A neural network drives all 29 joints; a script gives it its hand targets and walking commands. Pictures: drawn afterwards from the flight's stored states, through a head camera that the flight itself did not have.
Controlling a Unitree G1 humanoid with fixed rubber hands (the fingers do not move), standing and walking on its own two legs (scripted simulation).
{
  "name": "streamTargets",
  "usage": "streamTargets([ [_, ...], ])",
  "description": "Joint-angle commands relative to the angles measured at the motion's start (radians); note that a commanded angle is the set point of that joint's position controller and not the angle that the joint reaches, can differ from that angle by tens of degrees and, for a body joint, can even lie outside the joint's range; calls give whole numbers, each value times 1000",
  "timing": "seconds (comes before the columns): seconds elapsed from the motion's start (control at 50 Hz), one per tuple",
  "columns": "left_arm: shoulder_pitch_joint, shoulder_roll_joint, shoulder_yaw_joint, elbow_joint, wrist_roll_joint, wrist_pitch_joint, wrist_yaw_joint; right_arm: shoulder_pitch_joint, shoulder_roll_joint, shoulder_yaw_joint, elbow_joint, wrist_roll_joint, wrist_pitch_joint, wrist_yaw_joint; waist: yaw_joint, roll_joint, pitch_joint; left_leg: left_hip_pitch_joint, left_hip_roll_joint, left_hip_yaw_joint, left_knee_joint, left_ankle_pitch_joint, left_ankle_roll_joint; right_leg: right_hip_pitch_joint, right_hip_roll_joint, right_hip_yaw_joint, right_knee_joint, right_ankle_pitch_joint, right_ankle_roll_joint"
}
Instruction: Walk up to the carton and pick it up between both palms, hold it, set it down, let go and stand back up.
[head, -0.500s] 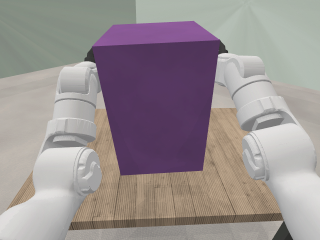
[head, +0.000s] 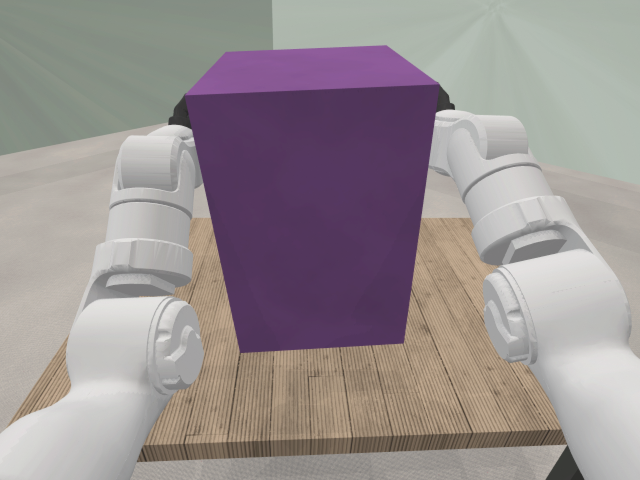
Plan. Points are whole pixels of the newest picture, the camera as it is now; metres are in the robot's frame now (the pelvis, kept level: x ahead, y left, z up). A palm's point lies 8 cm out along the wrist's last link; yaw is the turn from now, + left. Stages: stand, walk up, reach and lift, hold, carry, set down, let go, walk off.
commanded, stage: hold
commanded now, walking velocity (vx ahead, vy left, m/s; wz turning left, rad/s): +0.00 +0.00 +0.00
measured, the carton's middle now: (314, 196) +0.36 -0.01 +0.28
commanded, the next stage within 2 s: none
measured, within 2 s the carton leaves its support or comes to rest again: neither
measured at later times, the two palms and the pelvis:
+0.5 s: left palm (185, 146) +0.37 +0.14 +0.33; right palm (441, 135) +0.36 -0.15 +0.35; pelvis +0.00 +0.00 +0.00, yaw +0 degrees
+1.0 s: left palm (187, 148) +0.37 +0.14 +0.33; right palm (441, 138) +0.36 -0.15 +0.35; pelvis +0.00 +0.00 +0.00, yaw +0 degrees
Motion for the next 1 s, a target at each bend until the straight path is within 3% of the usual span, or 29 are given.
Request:
streamTargets([
  [0.0, -928, -612, -304, -191, -177, -89, -149, -875, 709, 67, -355, 215, -18, 145, -11, 45, -302, 20, -101, -3, -77, 211, -25, 160, 55, 74, -19, 211, 54],
  [0.04, -902, -595, -293, -188, -187, -89, -151, -872, 723, 90, -400, 230, -19, 142, 1, 14, -341, 39, -101, 3, -71, 239, -15, 181, 55, 83, -13, 261, 61],
  [0.1, -898, -605, -298, -236, -184, -91, -142, -850, 731, 116, -423, 246, -15, 137, 1, 19, -371, 53, -107, -3, -58, 286, -15, 208, 58, 82, -4, 317, 63],
  [0.12, -927, -607, -303, -234, -187, -89, -142, -856, 714, 102, -401, 241, -14, 137, -9, 32, -354, 48, -106, -7, -54, 271, -21, 190, 57, 83, -8, 304, 60],
  [0.14, -901, -591, -289, -205, -169, -84, -144, -871, 717, 107, -394, 236, -14, 139, 6, 16, -322, 38, -107, -2, -62, 243, -12, 182, 57, 80, -15, 263, 63],
  [0.2, -952, -610, -312, -218, -194, -89, -145, -855, 719, 80, -365, 222, -10, 141, -17, 30, -318, 32, -98, -4, -72, 197, -24, 154, 55, 79, -18, 203, 54],
  [0.22, -936, -608, -309, -215, -186, -86, -143, -857, 721, 78, -360, 222, -11, 145, -8, 34, -302, 27, -95, -8, -77, 204, -23, 150, 57, 80, -16, 212, 50],
  [0.24, -907, -619, -314, -193, -197, -82, -145, -841, 701, 68, -386, 214, -12, 143, -27, 47, -303, 35, -98, -4, -73, 207, -26, 147, 54, 82, -17, 229, 52],
  [0.28, -912, -600, -290, -173, -187, -82, -148, -868, 713, 81, -382, 214, -7, 140, -14, 18, -287, 29, -100, -4, -72, 173, -13, 148, 46, 87, -25, 212, 60],
  [0.3, -919, -596, -274, -153, -172, -85, -145, -896, 717, 83, -378, 214, -11, 143, 8, 4, -282, 17, -100, -4, -77, 177, -5, 147, 52, 84, -31, 191, 60],
  [0.34, -919, -595, -287, -155, -180, -86, -149, -878, 705, 58, -345, 209, -11, 143, -13, 28, -271, 10, -98, -3, -82, 156, -11, 131, 47, 87, -30, 188, 55],
  [0.36, -909, -580, -258, -149, -176, -87, -153, -879, 720, 76, -366, 215, -10, 142, 6, -3, -281, 22, -100, -1, -74, 175, 1, 142, 44, 92, -31, 210, 62],
  [0.38, -924, -606, -290, -179, -187, -88, -147, -858, 718, 67, -346, 215, -8, 143, -10, 33, -281, 19, -97, -6, -78, 198, -16, 142, 49, 86, -24, 233, 54],
  [0.42, -923, -596, -276, -159, -172, -87, -149, -887, 718, 81, -364, 219, -12, 143, 2, 14, -290, 26, -99, 0, -78, 190, -12, 144, 53, 79, -27, 202, 59],
  [0.44, -935, -597, -280, -162, -167, -86, -144, -884, 710, 75, -334, 218, -11, 145, 9, 31, -297, 21, -99, -3, -85, 192, -16, 145, 57, 76, -24, 190, 55],
  [0.48, -892, -589, -252, -116, -168, -85, -149, -869, 710, 67, -347, 205, -12, 144, 5, 3, -269, 5, -97, -1, -91, 170, -8, 146, 51, 83, -28, 182, 57],
  [0.54, -950, -608, -279, -155, -183, -92, -149, -883, 716, 59, -331, 208, -15, 153, -9, 17, -286, 8, -94, -6, -90, 160, -13, 138, 55, 81, -29, 167, 51],
  [0.58, -942, -603, -279, -150, -183, -94, -146, -871, 706, 51, -319, 205, -15, 153, -8, 37, -285, 12, -96, -3, -88, 177, -18, 134, 51, 84, -27, 189, 51],
  [0.64, -941, -600, -264, -133, -176, -95, -143, -909, 711, 64, -354, 203, -21, 151, 6, -1, -289, 4, -97, -4, -91, 151, -5, 137, 53, 85, -35, 161, 53],
  [0.66, -928, -591, -252, -111, -161, -91, -144, -883, 716, 58, -304, 198, -15, 154, 12, 18, -263, -16, -94, -2, -96, 139, -8, 137, 51, 85, -33, 143, 50],
  [0.68, -907, -599, -267, -124, -172, -88, -147, -871, 701, 53, -323, 195, -19, 151, -8, 21, -289, 4, -96, -2, -92, 148, -11, 146, 51, 86, -31, 159, 51],
  [0.72, -945, -598, -259, -146, -181, -97, -146, -887, 729, 64, -338, 200, -19, 151, 0, 3, -297, 8, -97, -1, -88, 148, -3, 139, 46, 87, -35, 164, 56],
  [0.76, -965, -598, -283, -187, -195, -105, -139, -898, 731, 73, -367, 215, -24, 154, 1, 24, -349, 17, -102, -3, -80, 186, -12, 158, 51, 85, -24, 203, 52],
  [0.8, -947, -604, -302, -177, -206, -100, -137, -885, 708, 68, -381, 210, -24, 147, -20, 29, -353, 29, -104, -6, -72, 195, -15, 157, 49, 87, -23, 225, 55],
  [0.84, -920, -593, -278, -185, -187, -93, -137, -839, 706, 75, -354, 208, -12, 142, -24, 22, -316, 31, -104, -5, -74, 199, -11, 159, 46, 85, -27, 231, 64],
  [0.88, -915, -578, -242, -121, -157, -89, -145, -869, 715, 59, -305, 192, -11, 145, 0, -1, -246, -9, -99, 0, -94, 113, 2, 124, 42, 84, -39, 125, 61],
  [0.92, -900, -572, -242, -122, -170, -91, -154, -878, 727, 68, -368, 191, -18, 143, 1, -25, -283, -2, -103, 7, -91, 133, 6, 147, 37, 85, -31, 164, 67],
  [0.96, -971, -602, -287, -161, -182, -98, -142, -904, 718, 62, -346, 202, -22, 147, -2, 38, -300, -5, -101, 0, -89, 135, -12, 137, 49, 80, -28, 147, 54],
  [0.98, -969, -591, -277, -146, -176, -97, -145, -895, 716, 45, -318, 197, -18, 147, -12, 33, -269, -6, -99, 0, -86, 118, -11, 124, 43, 88, -35, 138, 52],
])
